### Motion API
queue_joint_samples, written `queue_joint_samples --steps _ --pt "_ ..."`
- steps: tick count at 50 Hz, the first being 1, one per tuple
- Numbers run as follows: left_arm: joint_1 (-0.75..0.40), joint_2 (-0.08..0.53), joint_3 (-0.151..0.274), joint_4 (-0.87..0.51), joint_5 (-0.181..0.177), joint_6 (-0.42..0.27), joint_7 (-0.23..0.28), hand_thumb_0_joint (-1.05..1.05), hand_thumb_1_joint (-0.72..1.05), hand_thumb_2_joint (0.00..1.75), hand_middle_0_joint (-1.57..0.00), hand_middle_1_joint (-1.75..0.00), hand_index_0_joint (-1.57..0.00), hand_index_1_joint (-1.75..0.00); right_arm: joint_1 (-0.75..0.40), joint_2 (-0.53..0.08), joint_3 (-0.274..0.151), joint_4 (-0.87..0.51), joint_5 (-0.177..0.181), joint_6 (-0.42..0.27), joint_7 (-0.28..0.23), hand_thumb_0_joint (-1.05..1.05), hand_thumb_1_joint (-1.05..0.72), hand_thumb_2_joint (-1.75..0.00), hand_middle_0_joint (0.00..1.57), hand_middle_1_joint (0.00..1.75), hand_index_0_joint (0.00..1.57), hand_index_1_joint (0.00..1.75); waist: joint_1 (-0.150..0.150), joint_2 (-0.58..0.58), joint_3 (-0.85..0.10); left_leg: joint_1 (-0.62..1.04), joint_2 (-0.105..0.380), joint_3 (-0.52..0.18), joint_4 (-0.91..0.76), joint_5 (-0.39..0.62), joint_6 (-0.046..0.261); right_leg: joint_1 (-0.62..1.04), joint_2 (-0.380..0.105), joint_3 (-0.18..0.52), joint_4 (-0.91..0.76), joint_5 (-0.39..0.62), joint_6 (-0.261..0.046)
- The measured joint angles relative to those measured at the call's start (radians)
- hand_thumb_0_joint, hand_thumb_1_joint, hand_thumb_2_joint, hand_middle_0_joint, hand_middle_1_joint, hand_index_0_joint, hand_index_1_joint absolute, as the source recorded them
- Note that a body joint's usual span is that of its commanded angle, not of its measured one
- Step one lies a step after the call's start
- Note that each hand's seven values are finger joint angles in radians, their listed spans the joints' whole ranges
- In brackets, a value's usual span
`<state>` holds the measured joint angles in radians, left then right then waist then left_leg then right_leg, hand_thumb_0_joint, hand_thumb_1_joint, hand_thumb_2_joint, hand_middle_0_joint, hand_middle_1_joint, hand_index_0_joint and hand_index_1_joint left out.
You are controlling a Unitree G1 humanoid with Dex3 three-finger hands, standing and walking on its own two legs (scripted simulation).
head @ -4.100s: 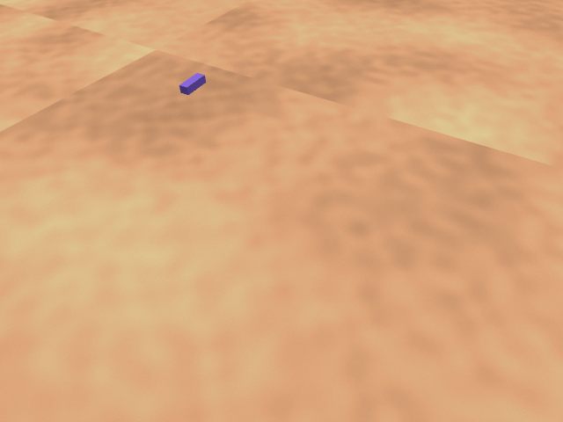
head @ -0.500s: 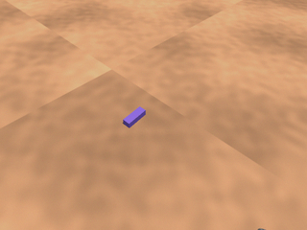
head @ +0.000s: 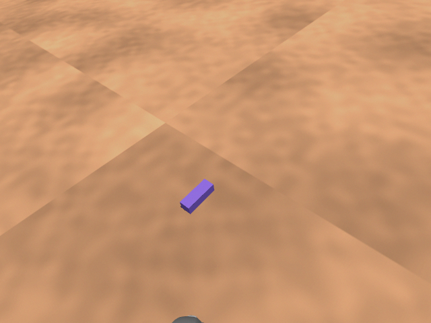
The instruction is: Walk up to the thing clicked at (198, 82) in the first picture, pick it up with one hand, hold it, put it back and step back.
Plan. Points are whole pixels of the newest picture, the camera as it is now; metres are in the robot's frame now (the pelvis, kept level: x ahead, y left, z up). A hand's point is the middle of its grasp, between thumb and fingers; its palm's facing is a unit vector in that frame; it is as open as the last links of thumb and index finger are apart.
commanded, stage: walk up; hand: left
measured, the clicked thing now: (197, 195) +0.91 +0.22 -0.75
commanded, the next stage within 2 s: none
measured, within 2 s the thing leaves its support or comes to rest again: neither
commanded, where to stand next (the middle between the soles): +0.48 +0.03 m, yaw +1 degrees
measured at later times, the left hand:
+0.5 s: hand (90, 308) +0.20 +0.32 -0.16, palm faces -0.02 -0.95 -0.32, open 7.4 cm
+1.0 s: hand (121, 239) +0.35 +0.28 -0.12, palm faces -0.01 -0.91 -0.41, open 7.4 cm
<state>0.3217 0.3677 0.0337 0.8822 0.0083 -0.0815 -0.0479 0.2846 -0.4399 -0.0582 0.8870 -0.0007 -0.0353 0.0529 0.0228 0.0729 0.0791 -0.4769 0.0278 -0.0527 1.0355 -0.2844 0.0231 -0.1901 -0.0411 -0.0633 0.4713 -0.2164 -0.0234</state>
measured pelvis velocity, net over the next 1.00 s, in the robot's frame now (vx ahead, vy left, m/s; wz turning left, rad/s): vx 0.31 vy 0.01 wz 0.01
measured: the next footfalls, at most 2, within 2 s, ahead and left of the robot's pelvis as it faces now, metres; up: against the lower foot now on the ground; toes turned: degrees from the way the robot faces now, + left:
left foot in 0.24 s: +0.23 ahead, +0.16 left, +0.00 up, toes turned +6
right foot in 0.72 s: +0.37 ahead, -0.11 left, +0.00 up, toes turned -3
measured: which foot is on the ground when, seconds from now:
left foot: up 0.00-0.22, down 0.24-0.76, up 0.78-1.00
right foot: down 0.00-0.26, up 0.28-0.70, down 0.72-1.00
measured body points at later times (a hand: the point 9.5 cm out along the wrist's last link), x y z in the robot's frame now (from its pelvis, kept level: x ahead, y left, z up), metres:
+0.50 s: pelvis +0.16 +0.05 +0.00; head +0.17 +0.08 +0.45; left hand +0.20 +0.37 -0.13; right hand +0.24 -0.26 -0.09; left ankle +0.19 +0.15 -0.74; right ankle +0.22 -0.11 -0.68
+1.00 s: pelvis +0.31 +0.01 +0.00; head +0.32 -0.02 +0.45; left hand +0.35 +0.33 -0.09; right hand +0.38 -0.31 -0.13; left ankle +0.36 +0.17 -0.68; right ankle +0.33 -0.11 -0.74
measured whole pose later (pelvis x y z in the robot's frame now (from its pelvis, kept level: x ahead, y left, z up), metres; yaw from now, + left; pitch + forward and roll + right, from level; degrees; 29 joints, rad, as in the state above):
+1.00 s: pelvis +0.31 +0.01 +0.00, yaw +1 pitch -4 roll +0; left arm 0.33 0.37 0.02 0.87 0.01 -0.08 -0.04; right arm 0.28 -0.43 -0.06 0.87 -0.01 -0.02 0.06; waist 0.01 0.07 0.09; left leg -0.47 0.05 -0.04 0.95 -0.31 0.01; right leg -0.19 -0.04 -0.05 0.48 -0.22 -0.01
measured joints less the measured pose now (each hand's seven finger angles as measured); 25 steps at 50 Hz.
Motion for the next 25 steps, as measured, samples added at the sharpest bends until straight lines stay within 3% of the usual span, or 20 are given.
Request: queue_joint_samples --steps 6,11,12,14,16,19,25 --pt "0.032 0.023 0.010 -0.015 0.011 0.001 0.001 0.01 0.89 0.90 -0.21 -0.30 -0.21 -0.31 -0.007 0.013 -0.008 0.012 -0.019 0.017 0.019 0.01 -0.91 -0.90 0.20 0.29 0.20 0.30 0.009 -0.008 -0.001 -0.018 0.032 0.016 -0.262 0.071 -0.022 0.077 0.024 -0.042 -0.029 -0.052 0.005" --pt "0.049 0.057 0.016 -0.018 0.009 0.009 0.004 0.01 0.89 0.90 -0.21 -0.30 -0.21 -0.30 -0.017 0.028 -0.005 0.015 -0.027 0.004 0.027 0.01 -0.91 -0.90 0.20 0.30 0.20 0.30 0.016 -0.051 -0.012 0.068 0.042 0.065 -0.436 0.106 -0.003 0.102 0.013 -0.060 0.052 -0.161 0.031" --pt "0.051 0.064 0.015 -0.015 0.009 0.013 0.005 0.01 0.89 0.90 -0.21 -0.30 -0.21 -0.30 -0.020 0.032 -0.007 0.013 -0.028 -0.005 0.026 0.01 -0.91 -0.90 0.20 0.30 0.20 0.30 0.013 -0.069 -0.014 0.088 0.030 0.073 -0.451 0.132 -0.002 0.098 -0.003 -0.059 0.094 -0.197 0.037" --pt "0.043 0.069 0.018 -0.003 0.006 0.026 0.010 0.01 0.90 0.90 -0.21 -0.30 -0.21 -0.30 -0.035 0.042 -0.007 -0.002 -0.034 -0.024 0.017 0.01 -0.91 -0.90 0.20 0.30 0.20 0.30 0.011 -0.119 0.002 0.103 -0.004 0.108 -0.405 0.096 0.003 0.045 -0.043 -0.015 0.270 -0.241 0.010" --pt "0.035 0.055 0.009 0.010 0.004 0.041 0.016 0.01 0.90 0.90 -0.21 -0.30 -0.21 -0.30 -0.036 0.042 -0.006 -0.027 -0.023 -0.039 0.009 0.01 -0.91 -0.90 0.20 0.30 0.20 0.30 -0.006 -0.112 0.004 0.118 0.000 0.111 -0.377 0.052 0.012 -0.043 -0.005 0.036 0.486 -0.272 -0.011" --pt "0.016 0.058 -0.003 0.019 0.001 0.047 0.013 0.01 0.90 0.90 -0.20 -0.30 -0.21 -0.30 -0.023 0.058 0.005 -0.042 -0.010 -0.043 -0.002 0.00 -0.91 -0.90 0.20 0.30 0.20 0.30 -0.024 -0.120 0.004 0.182 0.000 0.112 -0.435 0.051 0.015 -0.160 0.021 0.074 0.636 -0.214 -0.018" --pt "-0.008 0.071 0.009 0.009 -0.002 0.048 -0.004 0.01 0.90 0.90 -0.20 -0.30 -0.21 -0.30 0.024 0.065 0.019 -0.042 -0.008 -0.046 -0.010 0.00 -0.90 -0.90 0.21 0.30 0.20 0.31 -0.032 -0.140 0.005 0.292 -0.019 0.128 -0.552 0.058 0.020 -0.287 -0.033 0.100 0.519 -0.080 0.014"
